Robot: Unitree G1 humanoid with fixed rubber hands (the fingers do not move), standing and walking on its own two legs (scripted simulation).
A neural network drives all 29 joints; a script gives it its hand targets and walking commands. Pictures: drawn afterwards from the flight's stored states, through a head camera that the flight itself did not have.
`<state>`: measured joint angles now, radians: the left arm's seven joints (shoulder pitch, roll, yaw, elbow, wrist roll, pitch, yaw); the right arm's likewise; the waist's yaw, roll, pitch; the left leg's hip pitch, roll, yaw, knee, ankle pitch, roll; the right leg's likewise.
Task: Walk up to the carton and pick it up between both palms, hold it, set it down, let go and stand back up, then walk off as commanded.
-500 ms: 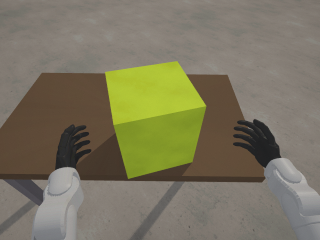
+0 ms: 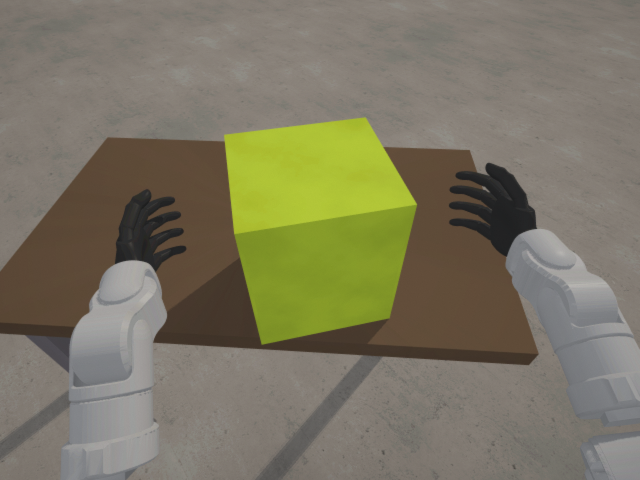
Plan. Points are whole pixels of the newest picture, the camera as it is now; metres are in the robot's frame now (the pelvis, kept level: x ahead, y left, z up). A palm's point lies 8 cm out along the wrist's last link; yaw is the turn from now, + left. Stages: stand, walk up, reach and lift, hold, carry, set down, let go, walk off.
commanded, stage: reach and lift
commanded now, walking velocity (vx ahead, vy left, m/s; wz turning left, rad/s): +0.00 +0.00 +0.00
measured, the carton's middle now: (312, 233) +0.45 +0.08 +0.05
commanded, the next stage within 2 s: none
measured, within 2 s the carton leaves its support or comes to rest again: neither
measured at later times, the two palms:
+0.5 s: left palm (144, 208) +0.36 +0.27 +0.17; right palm (492, 167) +0.47 -0.15 +0.18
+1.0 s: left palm (139, 169) +0.40 +0.28 +0.20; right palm (463, 130) +0.51 -0.11 +0.21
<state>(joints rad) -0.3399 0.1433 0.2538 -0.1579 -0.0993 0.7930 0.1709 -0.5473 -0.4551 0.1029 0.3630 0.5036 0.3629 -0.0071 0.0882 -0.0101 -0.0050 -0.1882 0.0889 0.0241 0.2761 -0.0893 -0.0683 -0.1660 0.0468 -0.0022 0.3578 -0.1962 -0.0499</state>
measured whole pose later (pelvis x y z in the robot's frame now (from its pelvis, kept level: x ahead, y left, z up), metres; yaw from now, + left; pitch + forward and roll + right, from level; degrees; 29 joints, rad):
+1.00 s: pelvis +0.01 +0.01 +0.00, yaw +1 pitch +10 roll -1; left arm -0.91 0.23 0.22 0.46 -0.14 0.65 0.19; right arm -1.17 -0.49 0.15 1.00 0.49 0.32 0.06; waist 0.16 0.02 -0.09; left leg -0.41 0.08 -0.01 0.35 -0.10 -0.06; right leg -0.33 0.04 -0.03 0.34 -0.17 -0.03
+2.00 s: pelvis +0.01 +0.02 -0.01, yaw +1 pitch +17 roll -2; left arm -0.83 0.04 0.21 0.88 -0.01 0.03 0.18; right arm -1.11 -0.32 0.04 1.30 0.29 -0.07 0.05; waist 0.19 0.02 -0.19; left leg -0.59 0.09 -0.02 0.41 -0.12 -0.06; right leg -0.49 0.05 -0.03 0.36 -0.17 -0.02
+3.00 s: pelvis +0.03 +0.02 +0.00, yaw +0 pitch +7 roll +0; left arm -0.69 -0.17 0.55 0.60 0.38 0.12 0.09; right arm -0.91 -0.03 -0.49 1.09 -0.27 -0.11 0.09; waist 0.14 -0.03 -0.06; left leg -0.30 0.08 0.03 0.29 -0.12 -0.05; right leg -0.23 0.03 0.00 0.29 -0.18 -0.02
